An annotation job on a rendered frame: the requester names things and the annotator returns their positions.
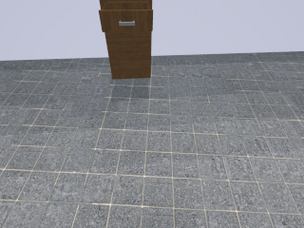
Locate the handle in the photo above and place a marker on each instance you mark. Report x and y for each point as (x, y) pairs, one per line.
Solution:
(127, 23)

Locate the drawer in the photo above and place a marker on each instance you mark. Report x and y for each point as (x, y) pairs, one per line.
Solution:
(113, 13)

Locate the cabinet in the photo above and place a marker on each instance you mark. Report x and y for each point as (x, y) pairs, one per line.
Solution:
(129, 52)

